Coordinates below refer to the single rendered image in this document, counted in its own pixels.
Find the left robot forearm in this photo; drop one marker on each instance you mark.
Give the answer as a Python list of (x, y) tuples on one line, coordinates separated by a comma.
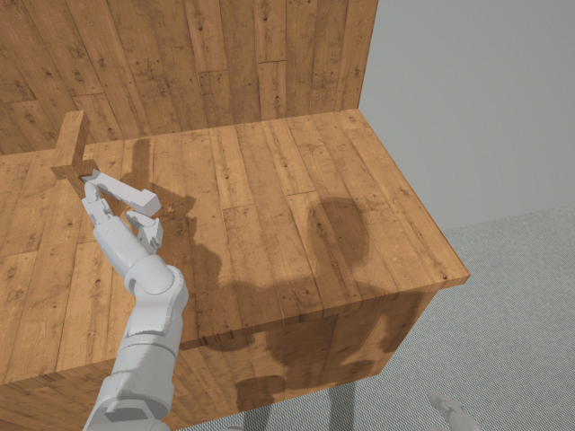
[(140, 385)]

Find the counter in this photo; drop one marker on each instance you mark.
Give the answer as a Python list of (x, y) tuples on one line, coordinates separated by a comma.
[(307, 255)]

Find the tap lever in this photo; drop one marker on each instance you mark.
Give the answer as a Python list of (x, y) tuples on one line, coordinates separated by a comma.
[(145, 202)]

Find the right robot hand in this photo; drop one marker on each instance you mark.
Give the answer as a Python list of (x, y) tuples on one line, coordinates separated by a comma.
[(453, 412)]

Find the left robot hand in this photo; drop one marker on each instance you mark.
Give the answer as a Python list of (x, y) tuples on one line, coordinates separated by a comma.
[(117, 242)]

